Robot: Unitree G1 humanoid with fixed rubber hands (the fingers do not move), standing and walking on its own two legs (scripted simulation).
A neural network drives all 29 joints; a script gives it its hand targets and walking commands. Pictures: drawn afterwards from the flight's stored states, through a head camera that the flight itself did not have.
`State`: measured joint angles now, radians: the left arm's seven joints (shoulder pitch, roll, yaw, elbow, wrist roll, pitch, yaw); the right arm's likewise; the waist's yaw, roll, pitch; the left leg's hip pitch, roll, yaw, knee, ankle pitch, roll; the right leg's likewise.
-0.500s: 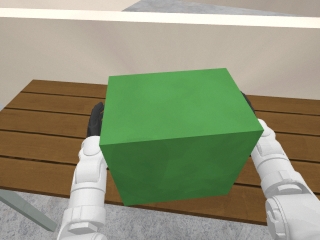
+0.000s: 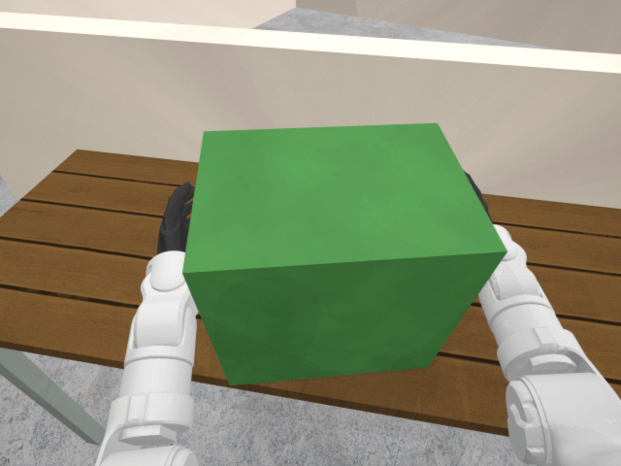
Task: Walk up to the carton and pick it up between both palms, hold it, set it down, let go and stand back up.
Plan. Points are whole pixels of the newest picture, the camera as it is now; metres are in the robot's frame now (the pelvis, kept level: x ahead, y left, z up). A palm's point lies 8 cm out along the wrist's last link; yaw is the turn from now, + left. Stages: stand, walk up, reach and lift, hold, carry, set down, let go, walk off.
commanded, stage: reach and lift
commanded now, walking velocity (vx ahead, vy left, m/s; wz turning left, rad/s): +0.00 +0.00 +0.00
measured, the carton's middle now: (327, 261) +0.36 -0.01 +0.09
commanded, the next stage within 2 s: none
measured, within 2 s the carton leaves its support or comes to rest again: neither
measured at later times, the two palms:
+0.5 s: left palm (160, 217) +0.36 +0.19 +0.17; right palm (474, 188) +0.39 -0.19 +0.19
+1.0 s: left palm (170, 187) +0.38 +0.18 +0.20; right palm (503, 169) +0.38 -0.21 +0.23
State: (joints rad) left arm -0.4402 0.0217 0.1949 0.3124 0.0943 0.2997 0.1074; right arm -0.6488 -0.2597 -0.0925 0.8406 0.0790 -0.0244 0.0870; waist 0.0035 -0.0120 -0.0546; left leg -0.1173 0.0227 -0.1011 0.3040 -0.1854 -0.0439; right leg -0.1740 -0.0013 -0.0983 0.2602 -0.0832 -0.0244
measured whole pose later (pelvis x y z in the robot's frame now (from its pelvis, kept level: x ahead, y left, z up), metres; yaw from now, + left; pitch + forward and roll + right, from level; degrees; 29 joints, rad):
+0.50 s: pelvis -0.01 +0.01 +0.00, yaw +0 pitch +2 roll +0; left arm -0.56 0.10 0.23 0.30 0.02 0.49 0.08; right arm -0.77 -0.26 -0.07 0.75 0.17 0.22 0.01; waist -0.02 -0.01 -0.13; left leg -0.18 0.01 -0.09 0.33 -0.18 -0.03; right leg -0.23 -0.01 -0.09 0.27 -0.07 -0.02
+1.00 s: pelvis +0.01 +0.03 +0.00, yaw -2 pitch +1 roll -1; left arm -0.60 0.08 0.23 0.22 0.03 0.69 0.09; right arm -0.83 -0.32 -0.02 0.69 0.32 0.42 -0.05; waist -0.06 0.02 -0.16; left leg -0.15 0.01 -0.06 0.38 -0.23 -0.01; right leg -0.19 -0.01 -0.05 0.27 -0.08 0.01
